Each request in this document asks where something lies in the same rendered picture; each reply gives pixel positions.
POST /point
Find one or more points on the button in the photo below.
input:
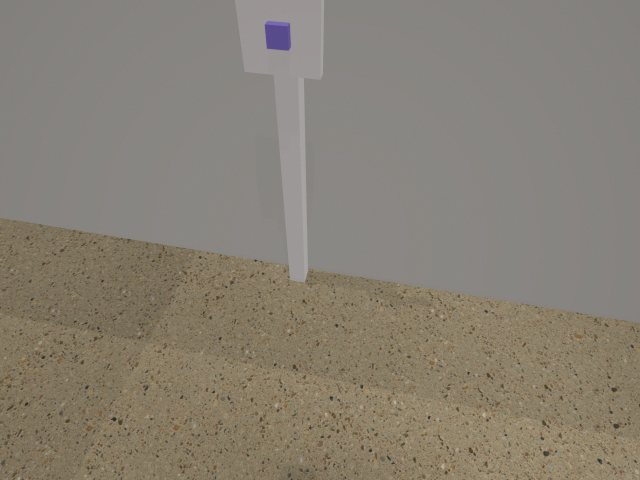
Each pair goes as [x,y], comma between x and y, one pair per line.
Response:
[278,35]

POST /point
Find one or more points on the panel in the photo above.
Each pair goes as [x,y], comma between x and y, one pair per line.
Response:
[303,60]

